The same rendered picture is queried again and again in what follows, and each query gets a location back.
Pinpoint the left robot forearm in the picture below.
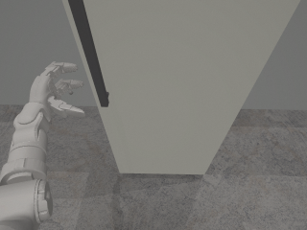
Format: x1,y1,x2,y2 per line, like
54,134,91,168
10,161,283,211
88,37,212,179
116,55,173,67
0,102,52,186

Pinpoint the robot left upper arm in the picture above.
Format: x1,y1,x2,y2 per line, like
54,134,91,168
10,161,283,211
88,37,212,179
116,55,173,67
0,179,54,230

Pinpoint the robot left hand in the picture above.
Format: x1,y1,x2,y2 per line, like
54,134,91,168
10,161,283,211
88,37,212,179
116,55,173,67
29,61,85,118

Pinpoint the fridge door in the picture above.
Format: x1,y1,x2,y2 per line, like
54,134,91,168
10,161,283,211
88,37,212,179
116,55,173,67
62,0,300,175

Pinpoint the handle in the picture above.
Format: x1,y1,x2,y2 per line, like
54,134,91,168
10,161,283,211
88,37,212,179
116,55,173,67
68,0,109,107

